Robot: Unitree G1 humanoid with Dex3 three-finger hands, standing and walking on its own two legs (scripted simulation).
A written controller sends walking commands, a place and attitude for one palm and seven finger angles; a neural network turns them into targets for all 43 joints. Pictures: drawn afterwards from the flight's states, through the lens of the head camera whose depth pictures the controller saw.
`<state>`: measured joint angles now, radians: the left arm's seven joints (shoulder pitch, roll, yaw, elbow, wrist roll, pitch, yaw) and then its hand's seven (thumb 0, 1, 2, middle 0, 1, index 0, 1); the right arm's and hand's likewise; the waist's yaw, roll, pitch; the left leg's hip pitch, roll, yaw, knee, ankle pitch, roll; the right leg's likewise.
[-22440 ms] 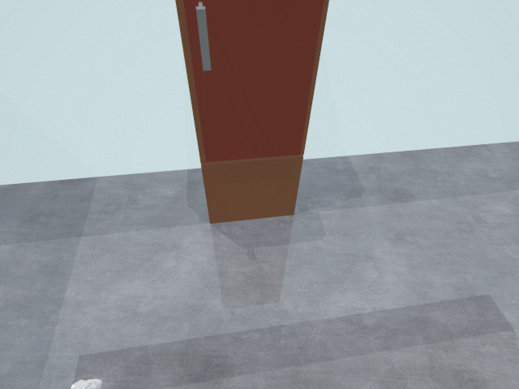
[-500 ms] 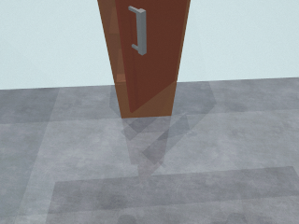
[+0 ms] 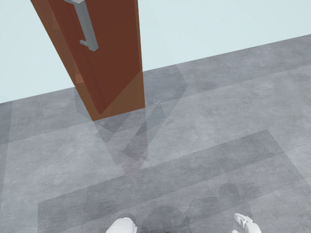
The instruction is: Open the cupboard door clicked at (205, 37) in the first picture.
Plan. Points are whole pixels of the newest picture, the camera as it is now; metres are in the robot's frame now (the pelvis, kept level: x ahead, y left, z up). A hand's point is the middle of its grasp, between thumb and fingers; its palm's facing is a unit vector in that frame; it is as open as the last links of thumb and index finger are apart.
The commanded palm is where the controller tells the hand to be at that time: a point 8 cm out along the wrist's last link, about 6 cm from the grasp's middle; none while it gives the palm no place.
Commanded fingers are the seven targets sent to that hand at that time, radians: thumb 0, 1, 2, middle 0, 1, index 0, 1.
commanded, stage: walk to a spot facing it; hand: left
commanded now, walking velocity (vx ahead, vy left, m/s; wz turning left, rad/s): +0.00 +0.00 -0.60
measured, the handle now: (81, 25) +0.66 +0.31 +0.12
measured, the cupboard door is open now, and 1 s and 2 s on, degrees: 42 42 42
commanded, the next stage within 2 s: none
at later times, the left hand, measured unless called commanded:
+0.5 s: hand (100, 213) +0.17 +0.19 -0.18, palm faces -0.32 -0.90 -0.28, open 7.3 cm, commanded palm none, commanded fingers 0.00 0.90 0.90 -0.20 -0.30 -0.20 -0.30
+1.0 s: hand (165, 171) +0.31 +0.00 -0.16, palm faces -0.70 -0.70 -0.15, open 7.4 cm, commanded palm none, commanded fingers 0.00 0.90 0.90 -0.20 -0.30 -0.20 -0.30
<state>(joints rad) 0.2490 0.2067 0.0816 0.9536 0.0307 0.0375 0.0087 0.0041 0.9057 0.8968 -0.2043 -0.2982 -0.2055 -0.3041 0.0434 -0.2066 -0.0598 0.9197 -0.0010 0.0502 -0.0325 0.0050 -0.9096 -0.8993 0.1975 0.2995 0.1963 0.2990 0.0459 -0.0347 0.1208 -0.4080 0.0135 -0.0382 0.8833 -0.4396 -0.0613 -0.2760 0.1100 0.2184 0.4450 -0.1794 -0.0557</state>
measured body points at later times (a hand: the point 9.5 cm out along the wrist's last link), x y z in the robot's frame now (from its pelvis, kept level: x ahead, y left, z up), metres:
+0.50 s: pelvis -0.01 +0.01 -0.02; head +0.05 -0.01 +0.42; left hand +0.18 +0.24 -0.16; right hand -0.04 -0.27 -0.16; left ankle -0.01 +0.17 -0.70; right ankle -0.04 -0.12 -0.75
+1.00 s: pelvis +0.08 -0.04 -0.01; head +0.13 -0.07 +0.44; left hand +0.35 +0.04 -0.15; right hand -0.14 -0.16 -0.14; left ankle +0.07 +0.13 -0.74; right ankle +0.06 -0.18 -0.71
